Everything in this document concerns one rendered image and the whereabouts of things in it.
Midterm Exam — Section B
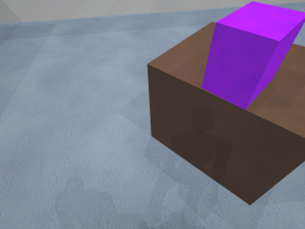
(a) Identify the pedestal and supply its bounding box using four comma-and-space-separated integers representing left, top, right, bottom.
147, 22, 305, 205

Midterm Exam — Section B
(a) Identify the carton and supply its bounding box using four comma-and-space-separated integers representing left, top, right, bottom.
201, 1, 305, 110

